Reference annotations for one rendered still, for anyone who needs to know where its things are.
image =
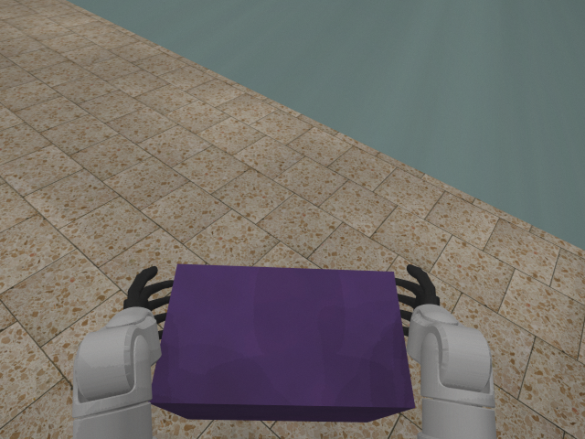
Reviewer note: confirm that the robot left hand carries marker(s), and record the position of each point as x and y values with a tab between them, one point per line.
138	294

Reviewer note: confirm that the carton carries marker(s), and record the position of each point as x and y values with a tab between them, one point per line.
282	344

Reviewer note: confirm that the robot left forearm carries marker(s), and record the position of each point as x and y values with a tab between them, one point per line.
112	381

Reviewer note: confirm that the robot right forearm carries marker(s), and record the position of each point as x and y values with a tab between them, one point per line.
456	371

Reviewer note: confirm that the robot right hand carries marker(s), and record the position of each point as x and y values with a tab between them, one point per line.
425	292

